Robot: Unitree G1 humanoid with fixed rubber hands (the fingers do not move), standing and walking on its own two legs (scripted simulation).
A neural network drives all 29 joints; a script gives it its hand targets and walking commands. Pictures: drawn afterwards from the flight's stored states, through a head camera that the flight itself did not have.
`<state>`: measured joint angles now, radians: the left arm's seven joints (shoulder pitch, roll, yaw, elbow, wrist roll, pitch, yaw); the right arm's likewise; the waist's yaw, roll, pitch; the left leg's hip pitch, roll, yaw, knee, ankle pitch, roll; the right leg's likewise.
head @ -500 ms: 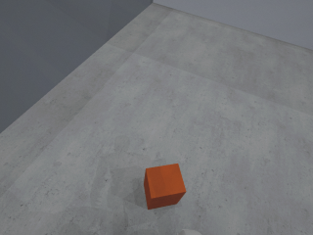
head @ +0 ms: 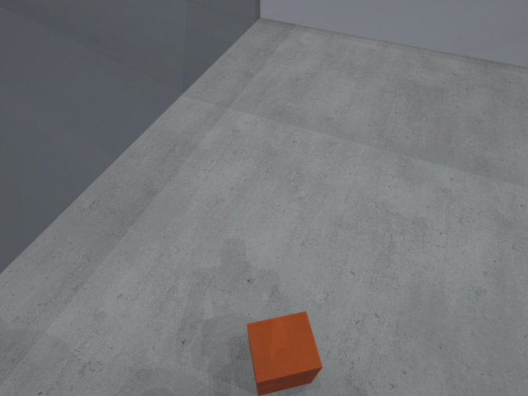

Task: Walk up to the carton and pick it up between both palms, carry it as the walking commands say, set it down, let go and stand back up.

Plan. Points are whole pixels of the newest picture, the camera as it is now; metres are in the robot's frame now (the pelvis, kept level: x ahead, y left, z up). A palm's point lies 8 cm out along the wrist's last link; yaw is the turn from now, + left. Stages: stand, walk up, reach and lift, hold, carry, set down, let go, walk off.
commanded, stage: walk up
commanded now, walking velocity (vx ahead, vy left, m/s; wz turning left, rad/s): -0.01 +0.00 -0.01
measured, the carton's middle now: (281, 355) +0.31 -0.04 -0.64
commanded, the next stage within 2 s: none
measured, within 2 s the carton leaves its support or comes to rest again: neither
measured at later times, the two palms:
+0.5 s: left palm out of the picture -0.01 +0.23 -0.14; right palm out of the picture +0.02 -0.22 -0.14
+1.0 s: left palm out of the picture -0.03 +0.22 -0.14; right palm out of the picture +0.00 -0.22 -0.14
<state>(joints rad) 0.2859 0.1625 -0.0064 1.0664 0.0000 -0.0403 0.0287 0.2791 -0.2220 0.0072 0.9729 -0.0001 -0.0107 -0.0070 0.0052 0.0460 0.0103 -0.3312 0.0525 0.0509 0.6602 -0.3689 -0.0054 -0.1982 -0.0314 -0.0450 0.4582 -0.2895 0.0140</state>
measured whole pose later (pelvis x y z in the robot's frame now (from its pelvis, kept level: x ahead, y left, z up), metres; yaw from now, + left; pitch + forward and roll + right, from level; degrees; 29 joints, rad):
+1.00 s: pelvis -0.03 +0.00 +0.00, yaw +0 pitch +0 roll +0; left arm 0.26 0.15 -0.01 1.10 0.00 0.01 0.02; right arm 0.28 -0.18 0.01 0.98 0.00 0.00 -0.02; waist 0.01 0.03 0.02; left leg -0.28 0.03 0.06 0.46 -0.18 0.01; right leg -0.20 -0.04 -0.04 0.48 -0.27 0.03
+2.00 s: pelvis -0.15 -0.03 +0.00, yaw +8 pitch -2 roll -4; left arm 0.24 0.23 -0.01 0.99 0.00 0.07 -0.01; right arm 0.29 -0.14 0.01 0.99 0.00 0.03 -0.01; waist 0.01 -0.04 0.05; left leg -0.31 0.06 0.01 0.57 -0.25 0.00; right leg -0.34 -0.04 -0.13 0.85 -0.37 -0.03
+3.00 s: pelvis -0.07 -0.04 +0.00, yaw +9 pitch +1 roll -2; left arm 0.34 0.16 -0.01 1.05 0.00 0.00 0.01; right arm 0.29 -0.15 0.01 1.01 0.00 -0.01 -0.02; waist 0.01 -0.01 0.00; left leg -0.29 0.04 0.02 0.53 -0.27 0.00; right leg -0.23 -0.02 -0.12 0.61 -0.36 -0.02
